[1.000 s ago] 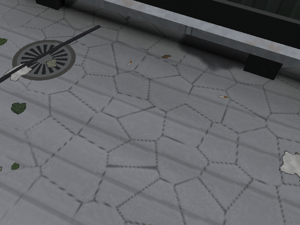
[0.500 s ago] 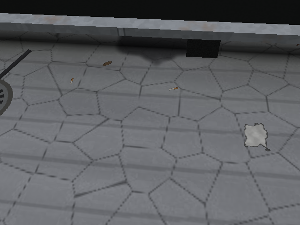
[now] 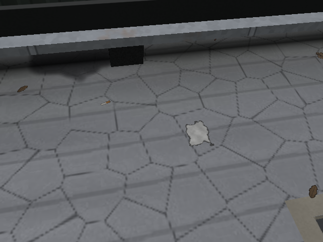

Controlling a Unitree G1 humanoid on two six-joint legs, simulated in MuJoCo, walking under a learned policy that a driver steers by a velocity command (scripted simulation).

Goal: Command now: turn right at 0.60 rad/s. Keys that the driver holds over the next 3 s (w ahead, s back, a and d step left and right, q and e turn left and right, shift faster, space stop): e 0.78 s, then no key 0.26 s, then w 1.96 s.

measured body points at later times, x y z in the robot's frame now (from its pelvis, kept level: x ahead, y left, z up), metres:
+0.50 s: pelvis -0.01 -0.03 +0.00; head +0.02 -0.06 +0.45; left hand +0.17 +0.21 -0.10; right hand +0.04 -0.34 -0.12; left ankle +0.05 +0.10 -0.70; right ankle -0.03 -0.11 -0.74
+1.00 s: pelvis -0.01 -0.01 +0.00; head +0.03 -0.02 +0.45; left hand +0.24 +0.15 -0.12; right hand -0.06 -0.30 -0.11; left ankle +0.06 +0.08 -0.74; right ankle -0.09 -0.10 -0.71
